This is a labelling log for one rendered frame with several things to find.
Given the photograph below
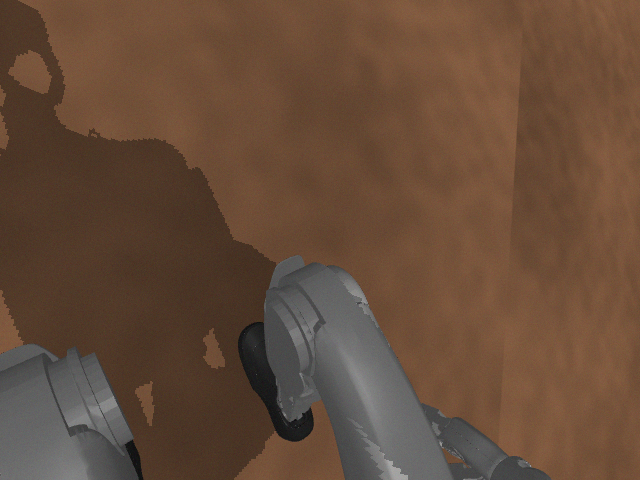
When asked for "right robot foot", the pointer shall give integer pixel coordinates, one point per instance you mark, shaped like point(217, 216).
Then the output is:
point(252, 352)

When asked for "right robot hand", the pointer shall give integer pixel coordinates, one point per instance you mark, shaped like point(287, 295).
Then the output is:
point(462, 440)

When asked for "right robot arm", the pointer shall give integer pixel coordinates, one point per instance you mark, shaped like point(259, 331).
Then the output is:
point(516, 468)

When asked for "left robot foot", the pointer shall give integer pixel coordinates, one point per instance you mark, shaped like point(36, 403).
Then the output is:
point(135, 458)

